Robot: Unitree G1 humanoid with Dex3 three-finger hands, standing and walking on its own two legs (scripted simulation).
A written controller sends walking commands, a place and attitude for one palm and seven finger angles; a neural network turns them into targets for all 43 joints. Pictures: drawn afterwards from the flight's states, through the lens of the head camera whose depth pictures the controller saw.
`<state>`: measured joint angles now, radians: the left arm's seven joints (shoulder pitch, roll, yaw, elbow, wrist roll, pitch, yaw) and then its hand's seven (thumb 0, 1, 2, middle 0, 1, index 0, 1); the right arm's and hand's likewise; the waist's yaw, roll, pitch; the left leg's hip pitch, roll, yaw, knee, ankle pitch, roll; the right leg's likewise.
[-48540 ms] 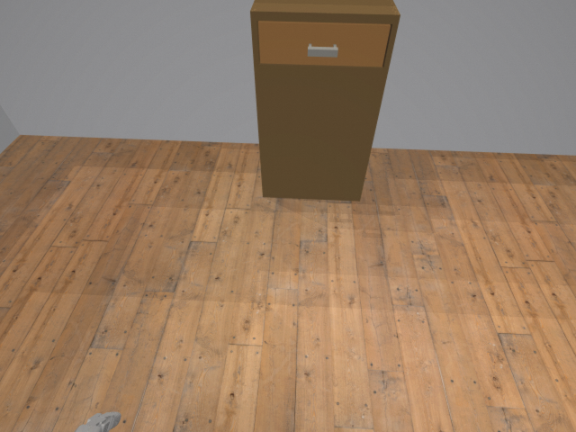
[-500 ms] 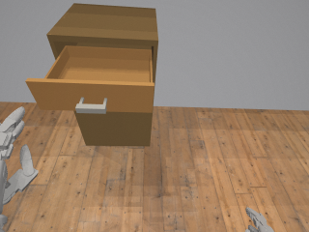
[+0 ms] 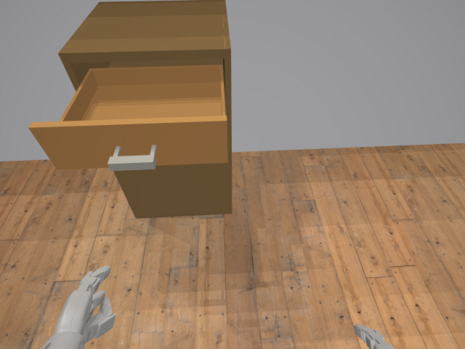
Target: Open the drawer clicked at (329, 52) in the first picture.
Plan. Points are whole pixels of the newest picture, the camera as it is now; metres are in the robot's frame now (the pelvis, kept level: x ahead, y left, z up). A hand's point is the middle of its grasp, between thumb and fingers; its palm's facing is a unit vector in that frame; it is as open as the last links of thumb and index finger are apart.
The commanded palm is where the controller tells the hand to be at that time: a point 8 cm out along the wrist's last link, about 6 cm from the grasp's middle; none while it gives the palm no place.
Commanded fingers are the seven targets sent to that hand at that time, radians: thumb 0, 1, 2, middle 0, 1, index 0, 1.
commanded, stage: let the arm hang, fingers relaxed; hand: left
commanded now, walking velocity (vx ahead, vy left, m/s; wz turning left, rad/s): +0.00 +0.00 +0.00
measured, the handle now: (134, 156) +0.53 +0.25 +0.00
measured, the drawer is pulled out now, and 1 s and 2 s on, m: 0.30 0.30 0.30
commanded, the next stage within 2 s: look to check the result in 0.94 s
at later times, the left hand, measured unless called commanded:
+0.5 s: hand out of the picture -0.01 +0.21 -0.15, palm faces +0.04 -0.97 -0.26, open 7.3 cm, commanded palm none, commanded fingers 0.00 0.90 0.90 -0.20 -0.30 -0.20 -0.30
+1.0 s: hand out of the picture +0.02 +0.20 -0.15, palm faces +0.01 -0.97 -0.22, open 7.4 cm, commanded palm none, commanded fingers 0.00 0.90 0.90 -0.20 -0.30 -0.20 -0.30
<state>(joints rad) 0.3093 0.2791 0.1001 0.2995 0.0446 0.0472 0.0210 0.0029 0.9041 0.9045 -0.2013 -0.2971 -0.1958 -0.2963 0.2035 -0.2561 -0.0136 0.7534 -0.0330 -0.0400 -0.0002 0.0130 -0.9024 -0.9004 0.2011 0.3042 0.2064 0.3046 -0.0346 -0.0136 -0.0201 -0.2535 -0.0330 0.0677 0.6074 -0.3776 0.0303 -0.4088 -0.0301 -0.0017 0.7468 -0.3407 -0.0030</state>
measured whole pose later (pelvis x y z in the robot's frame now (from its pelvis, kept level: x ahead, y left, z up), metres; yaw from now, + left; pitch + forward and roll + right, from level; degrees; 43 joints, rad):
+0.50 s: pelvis -0.01 +0.01 +0.02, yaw +1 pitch -2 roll +0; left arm 0.27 0.23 0.01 1.07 0.01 0.02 0.02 0.00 0.92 0.90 -0.20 -0.30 -0.20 -0.30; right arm 0.29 -0.16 0.01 1.04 -0.01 0.01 -0.02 0.01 -0.91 -0.90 0.20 0.30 0.20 0.30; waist 0.01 0.02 0.05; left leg -0.15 -0.02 0.00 0.43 -0.25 0.03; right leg -0.19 0.01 -0.03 0.40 -0.18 -0.01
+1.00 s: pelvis -0.01 +0.01 +0.02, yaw +1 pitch -2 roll +0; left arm 0.20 0.20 0.01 1.12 0.01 0.00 0.02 0.00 0.91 0.90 -0.20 -0.30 -0.20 -0.30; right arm 0.27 -0.20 -0.01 1.12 -0.01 0.00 -0.03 0.01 -0.91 -0.90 0.20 0.30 0.20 0.30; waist -0.01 0.00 0.06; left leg -0.10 -0.03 0.02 0.36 -0.22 0.03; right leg -0.17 0.00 -0.02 0.37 -0.16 -0.01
